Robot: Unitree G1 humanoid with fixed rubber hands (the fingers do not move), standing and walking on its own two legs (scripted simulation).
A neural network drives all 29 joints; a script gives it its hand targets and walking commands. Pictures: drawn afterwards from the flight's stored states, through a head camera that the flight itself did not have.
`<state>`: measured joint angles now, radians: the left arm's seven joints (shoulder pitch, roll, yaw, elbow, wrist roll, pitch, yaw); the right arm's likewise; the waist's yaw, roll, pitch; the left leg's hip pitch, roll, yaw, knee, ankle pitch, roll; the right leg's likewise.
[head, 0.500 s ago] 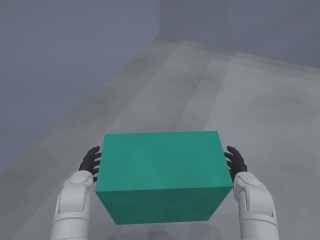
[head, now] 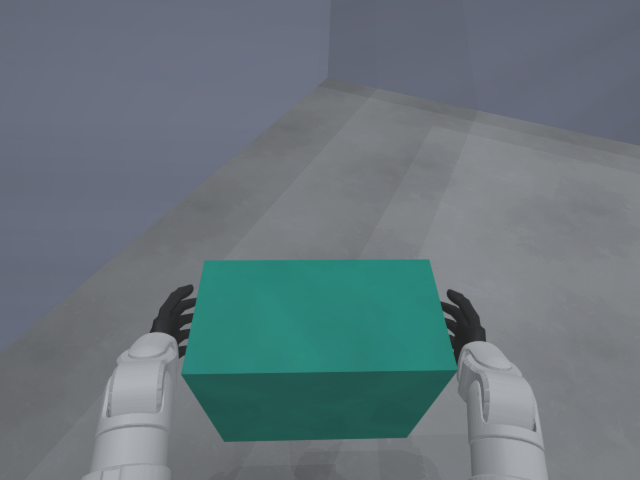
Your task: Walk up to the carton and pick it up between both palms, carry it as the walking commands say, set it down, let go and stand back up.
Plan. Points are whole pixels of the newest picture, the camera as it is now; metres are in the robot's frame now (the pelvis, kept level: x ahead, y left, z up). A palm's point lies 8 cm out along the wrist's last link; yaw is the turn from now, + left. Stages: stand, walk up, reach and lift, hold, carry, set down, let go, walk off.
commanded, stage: reach and lift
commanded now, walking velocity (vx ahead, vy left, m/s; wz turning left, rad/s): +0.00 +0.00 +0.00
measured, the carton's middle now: (317, 359) +0.31 +0.01 -0.04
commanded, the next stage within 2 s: hold in 0.24 s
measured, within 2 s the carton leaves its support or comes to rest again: neither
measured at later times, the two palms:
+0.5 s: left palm (171, 360) +0.28 +0.19 +0.03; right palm (478, 365) +0.27 -0.19 +0.03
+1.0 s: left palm (143, 348) +0.28 +0.22 +0.06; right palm (457, 345) +0.28 -0.16 +0.06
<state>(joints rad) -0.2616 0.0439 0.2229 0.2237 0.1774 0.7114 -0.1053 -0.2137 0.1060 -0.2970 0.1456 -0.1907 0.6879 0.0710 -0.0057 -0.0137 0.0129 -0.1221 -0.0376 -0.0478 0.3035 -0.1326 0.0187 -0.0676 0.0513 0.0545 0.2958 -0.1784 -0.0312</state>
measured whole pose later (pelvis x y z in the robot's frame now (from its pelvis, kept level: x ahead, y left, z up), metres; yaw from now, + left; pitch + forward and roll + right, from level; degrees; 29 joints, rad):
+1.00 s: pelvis -0.03 +0.02 -0.02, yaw +4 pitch +3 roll +1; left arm -0.30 0.03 0.17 -0.09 0.07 0.95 0.00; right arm -0.24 0.00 -0.27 -0.17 -0.02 0.94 0.02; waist -0.03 -0.02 0.00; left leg -0.43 -0.04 0.04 0.67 -0.35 0.03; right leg -0.37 -0.04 0.02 0.64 -0.31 0.00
